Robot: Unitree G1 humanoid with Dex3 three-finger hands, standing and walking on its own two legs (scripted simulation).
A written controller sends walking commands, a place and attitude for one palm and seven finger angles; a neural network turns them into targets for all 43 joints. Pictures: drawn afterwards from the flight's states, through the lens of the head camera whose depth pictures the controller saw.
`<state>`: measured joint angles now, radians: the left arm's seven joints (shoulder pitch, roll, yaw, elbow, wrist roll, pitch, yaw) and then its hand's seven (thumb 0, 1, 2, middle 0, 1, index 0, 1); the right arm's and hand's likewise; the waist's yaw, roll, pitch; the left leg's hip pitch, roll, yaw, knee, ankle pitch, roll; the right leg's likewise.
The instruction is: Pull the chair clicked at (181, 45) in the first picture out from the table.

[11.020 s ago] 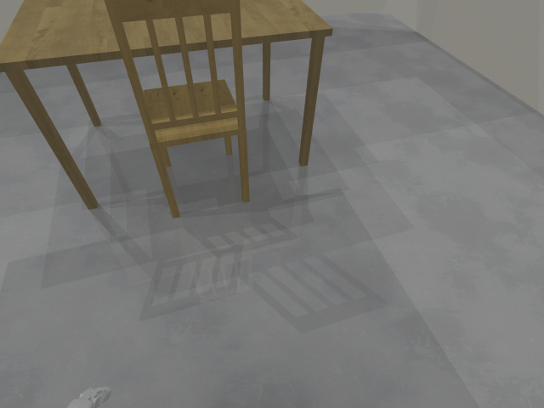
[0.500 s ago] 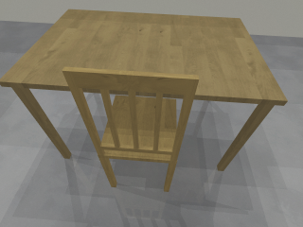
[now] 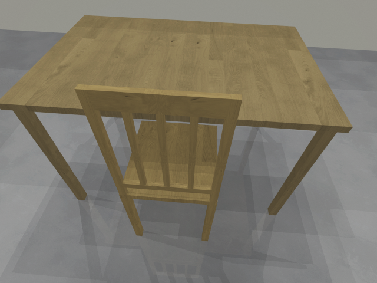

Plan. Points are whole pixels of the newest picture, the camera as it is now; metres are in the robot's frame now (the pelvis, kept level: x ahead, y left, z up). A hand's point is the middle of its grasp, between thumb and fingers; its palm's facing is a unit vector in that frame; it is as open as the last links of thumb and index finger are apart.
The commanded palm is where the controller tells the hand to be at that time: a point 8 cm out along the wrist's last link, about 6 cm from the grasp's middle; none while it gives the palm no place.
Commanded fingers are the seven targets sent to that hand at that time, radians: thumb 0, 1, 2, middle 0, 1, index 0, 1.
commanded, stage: shuffle to correct the standing spot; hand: left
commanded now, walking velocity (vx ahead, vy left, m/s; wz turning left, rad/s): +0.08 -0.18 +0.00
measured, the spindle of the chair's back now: (164, 155) +0.47 +0.10 -0.07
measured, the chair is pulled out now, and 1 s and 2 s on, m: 0.00 0.00 0.00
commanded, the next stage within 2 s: come to a stop and stand still in 0.20 s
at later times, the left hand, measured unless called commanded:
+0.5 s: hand out of the picture +0.00 +0.09 -0.19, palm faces +0.07 -0.99 -0.11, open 7.4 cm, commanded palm none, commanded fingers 0.00 0.90 0.90 -0.20 -0.30 -0.20 -0.30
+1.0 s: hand out of the picture +0.05 +0.17 -0.17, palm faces +0.04 -0.95 -0.30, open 7.4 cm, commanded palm none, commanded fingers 0.00 0.90 0.90 -0.20 -0.30 -0.20 -0.30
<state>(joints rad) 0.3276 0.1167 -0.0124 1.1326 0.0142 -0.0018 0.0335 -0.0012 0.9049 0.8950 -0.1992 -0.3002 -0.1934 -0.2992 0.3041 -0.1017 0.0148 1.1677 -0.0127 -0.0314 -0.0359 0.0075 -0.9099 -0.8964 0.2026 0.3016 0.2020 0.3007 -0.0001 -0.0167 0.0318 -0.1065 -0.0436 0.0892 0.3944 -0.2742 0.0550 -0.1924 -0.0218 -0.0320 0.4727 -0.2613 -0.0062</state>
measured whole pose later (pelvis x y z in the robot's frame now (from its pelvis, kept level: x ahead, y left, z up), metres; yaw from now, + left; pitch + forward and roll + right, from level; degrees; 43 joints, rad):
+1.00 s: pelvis +0.04 -0.04 +0.00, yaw +2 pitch -1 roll +0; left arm 0.28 0.21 0.00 1.03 0.01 -0.03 0.05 0.00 0.91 0.89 -0.20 -0.30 -0.19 -0.30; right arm 0.21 -0.20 -0.02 1.04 -0.02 -0.01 -0.01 0.01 -0.92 -0.90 0.20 0.30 0.20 0.30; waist 0.00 0.03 0.06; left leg -0.21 -0.05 0.06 0.47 -0.24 0.06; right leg -0.13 0.04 -0.08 0.46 -0.32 -0.06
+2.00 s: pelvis +0.04 +0.01 +0.00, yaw +1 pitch -1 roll -1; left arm 0.29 0.16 -0.03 1.08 0.01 0.00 0.05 0.00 0.90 0.89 -0.20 -0.30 -0.19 -0.30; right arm 0.22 -0.16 0.00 1.12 -0.01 -0.01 -0.02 0.01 -0.92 -0.90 0.20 0.30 0.20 0.30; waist 0.01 -0.02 0.05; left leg -0.17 -0.10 0.10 0.39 -0.21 0.13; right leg -0.11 -0.02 -0.04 0.43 -0.30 0.01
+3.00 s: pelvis +0.03 +0.02 +0.00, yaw -2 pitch +0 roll +1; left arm 0.33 0.14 0.00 1.11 0.01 0.04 0.05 0.00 0.90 0.89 -0.20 -0.30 -0.19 -0.30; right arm 0.28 -0.11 -0.01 1.15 -0.01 -0.01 -0.04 0.01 -0.91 -0.90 0.20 0.30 0.20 0.30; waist -0.01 -0.04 0.04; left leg -0.17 -0.14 0.14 0.32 -0.18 0.14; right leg -0.22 -0.05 0.02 0.57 -0.37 0.01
